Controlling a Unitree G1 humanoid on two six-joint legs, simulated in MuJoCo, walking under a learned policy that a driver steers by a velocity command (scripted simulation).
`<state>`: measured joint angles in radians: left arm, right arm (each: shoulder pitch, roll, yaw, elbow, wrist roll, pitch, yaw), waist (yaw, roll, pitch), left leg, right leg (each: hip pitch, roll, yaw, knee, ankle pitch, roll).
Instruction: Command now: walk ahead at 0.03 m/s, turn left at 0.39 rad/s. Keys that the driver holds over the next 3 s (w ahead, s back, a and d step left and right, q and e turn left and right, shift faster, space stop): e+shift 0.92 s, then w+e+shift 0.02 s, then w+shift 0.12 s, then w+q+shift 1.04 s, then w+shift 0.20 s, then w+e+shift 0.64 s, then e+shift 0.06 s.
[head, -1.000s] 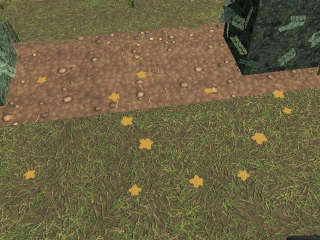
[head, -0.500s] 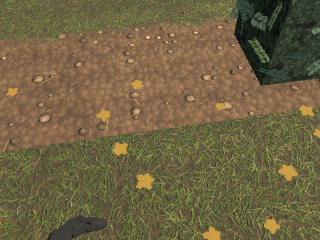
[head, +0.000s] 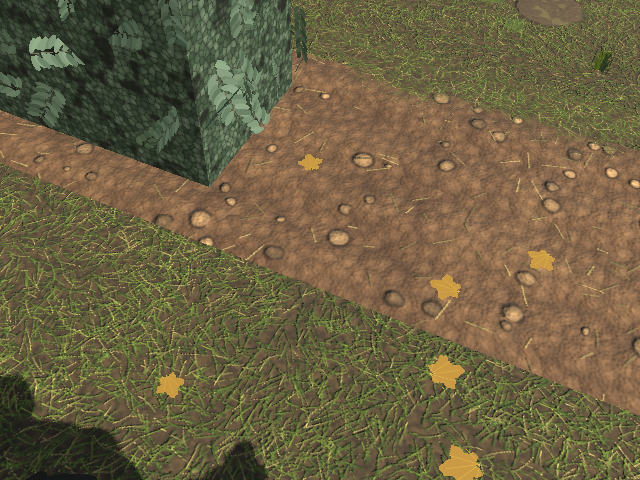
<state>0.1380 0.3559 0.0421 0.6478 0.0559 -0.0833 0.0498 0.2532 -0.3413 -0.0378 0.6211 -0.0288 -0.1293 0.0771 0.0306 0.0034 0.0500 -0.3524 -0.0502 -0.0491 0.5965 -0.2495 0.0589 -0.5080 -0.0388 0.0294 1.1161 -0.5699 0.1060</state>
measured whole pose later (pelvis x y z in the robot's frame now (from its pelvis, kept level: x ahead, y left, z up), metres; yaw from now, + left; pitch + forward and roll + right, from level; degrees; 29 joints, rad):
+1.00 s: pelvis -0.01 +0.07 +0.02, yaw -43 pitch +0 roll -1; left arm 0.17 0.31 0.04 0.66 0.06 0.00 -0.10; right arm 0.27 -0.32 -0.08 0.63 -0.07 -0.11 -0.06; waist -0.05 -0.02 0.07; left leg -0.05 0.09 0.42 0.26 -0.19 0.05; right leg -0.35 -0.10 -0.03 0.83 -0.39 0.07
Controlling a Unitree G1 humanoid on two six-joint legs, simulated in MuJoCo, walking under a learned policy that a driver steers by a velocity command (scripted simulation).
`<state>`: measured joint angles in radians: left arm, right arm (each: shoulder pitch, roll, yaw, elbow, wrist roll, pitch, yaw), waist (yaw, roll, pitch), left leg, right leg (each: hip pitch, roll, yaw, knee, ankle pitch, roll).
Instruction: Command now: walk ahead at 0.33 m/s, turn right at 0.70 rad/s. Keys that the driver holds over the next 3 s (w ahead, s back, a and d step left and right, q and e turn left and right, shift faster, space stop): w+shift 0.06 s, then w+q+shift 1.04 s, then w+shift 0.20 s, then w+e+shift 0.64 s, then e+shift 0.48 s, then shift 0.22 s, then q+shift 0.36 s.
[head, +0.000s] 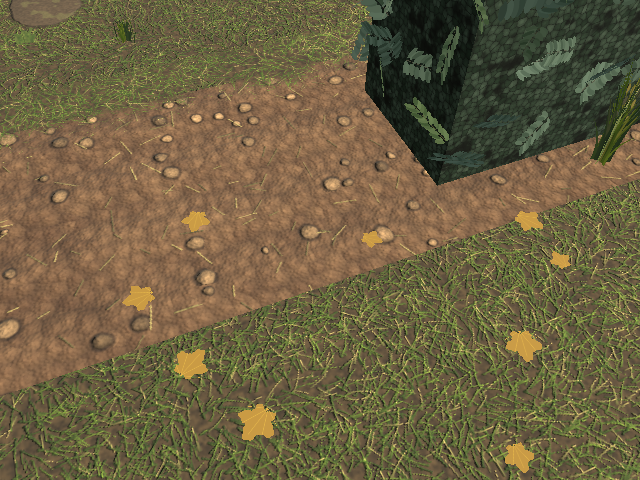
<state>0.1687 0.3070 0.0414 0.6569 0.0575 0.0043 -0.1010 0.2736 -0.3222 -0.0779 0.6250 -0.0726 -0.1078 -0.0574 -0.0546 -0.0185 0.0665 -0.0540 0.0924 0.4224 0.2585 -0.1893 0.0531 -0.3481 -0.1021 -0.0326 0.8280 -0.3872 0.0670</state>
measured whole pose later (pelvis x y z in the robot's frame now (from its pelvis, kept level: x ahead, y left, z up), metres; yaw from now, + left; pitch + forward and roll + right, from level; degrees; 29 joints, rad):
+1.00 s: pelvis +0.46 +0.01 -0.20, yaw +37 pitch -2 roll +3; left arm 0.10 0.17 0.00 0.79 0.05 -0.08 0.00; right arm 0.42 -0.26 -0.06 1.03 -0.02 -0.02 -0.01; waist -0.03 0.02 0.10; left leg -0.14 -0.20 0.03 0.57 -0.39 0.16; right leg -0.70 -0.18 0.14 1.19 -0.31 0.08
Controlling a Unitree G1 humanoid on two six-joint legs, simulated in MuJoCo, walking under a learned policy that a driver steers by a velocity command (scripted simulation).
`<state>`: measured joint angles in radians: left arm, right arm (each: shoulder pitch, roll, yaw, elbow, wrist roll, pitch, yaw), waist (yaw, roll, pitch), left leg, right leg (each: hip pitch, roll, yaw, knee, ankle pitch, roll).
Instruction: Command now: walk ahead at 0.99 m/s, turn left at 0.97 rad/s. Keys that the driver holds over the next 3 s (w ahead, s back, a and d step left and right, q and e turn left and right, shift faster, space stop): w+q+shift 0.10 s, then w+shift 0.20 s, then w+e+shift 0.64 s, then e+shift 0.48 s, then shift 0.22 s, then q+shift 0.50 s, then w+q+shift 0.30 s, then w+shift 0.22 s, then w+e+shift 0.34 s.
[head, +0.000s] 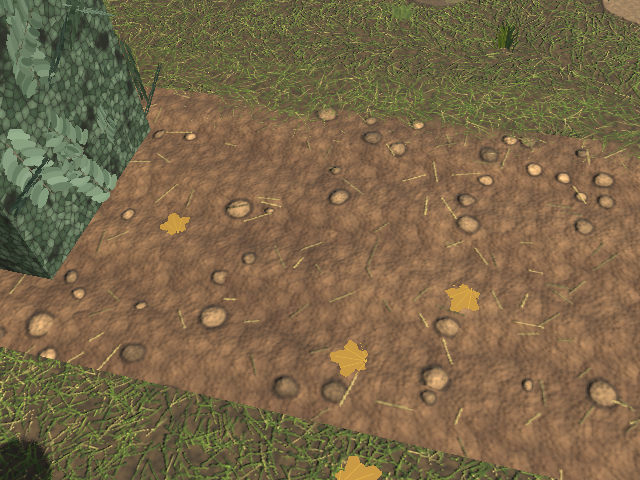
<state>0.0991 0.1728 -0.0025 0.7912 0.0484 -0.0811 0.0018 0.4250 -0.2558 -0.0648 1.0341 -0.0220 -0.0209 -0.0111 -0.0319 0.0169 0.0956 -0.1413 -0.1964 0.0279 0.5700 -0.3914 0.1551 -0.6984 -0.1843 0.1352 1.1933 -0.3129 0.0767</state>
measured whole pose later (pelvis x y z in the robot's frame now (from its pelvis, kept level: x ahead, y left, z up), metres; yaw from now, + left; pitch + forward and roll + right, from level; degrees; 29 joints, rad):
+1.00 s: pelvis +0.85 +0.03 -0.02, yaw -13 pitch +0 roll +1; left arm 0.05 0.28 0.04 0.73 0.02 -0.03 -0.05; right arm 0.47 -0.22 -0.03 0.96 -0.03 -0.06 -0.03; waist -0.01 -0.04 0.05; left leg 0.09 0.05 0.25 0.97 -0.42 -0.03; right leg -0.53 0.09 -0.16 0.71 -0.24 -0.21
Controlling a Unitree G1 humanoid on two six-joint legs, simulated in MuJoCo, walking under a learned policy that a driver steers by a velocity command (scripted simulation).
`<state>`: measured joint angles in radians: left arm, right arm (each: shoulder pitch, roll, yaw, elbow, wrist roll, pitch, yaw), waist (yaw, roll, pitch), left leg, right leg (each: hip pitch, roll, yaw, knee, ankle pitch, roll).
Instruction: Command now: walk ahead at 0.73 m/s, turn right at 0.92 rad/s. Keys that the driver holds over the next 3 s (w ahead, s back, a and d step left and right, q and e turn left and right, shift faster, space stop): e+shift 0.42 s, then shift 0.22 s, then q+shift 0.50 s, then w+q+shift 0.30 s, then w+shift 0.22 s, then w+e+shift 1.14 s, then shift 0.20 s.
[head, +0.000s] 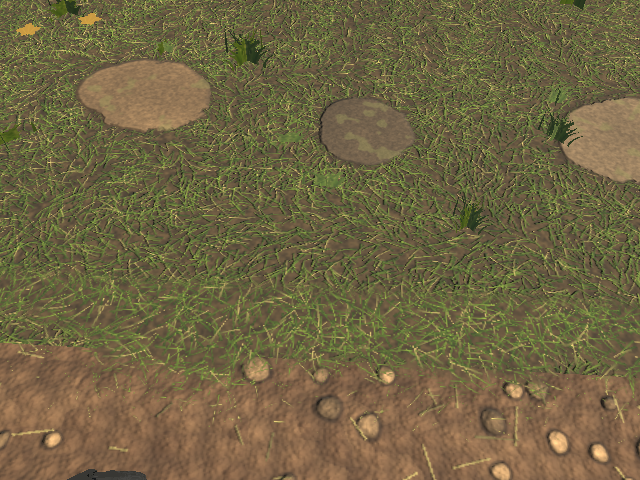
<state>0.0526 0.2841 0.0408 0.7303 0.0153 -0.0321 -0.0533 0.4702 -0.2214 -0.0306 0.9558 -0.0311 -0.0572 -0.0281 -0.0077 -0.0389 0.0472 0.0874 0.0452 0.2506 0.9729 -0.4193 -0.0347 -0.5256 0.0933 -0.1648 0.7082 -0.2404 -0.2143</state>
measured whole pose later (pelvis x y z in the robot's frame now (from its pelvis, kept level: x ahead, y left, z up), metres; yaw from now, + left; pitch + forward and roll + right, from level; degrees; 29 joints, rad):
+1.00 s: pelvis +0.29 +0.05 +0.04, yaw -25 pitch +2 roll -1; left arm 0.09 0.23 0.04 0.67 0.01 0.03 0.05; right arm 0.24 -0.30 -0.08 0.70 0.03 0.06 0.00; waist -0.02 0.01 0.03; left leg -0.48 0.07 0.04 0.92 -0.39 -0.09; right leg -0.26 -0.06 -0.15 0.51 -0.27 -0.01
